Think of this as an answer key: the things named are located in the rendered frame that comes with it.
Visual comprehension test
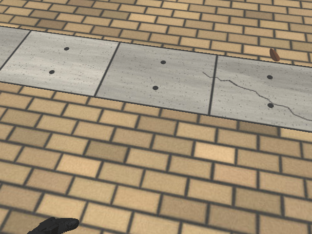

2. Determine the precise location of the robot left hand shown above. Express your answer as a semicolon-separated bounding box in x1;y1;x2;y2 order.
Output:
27;216;79;234

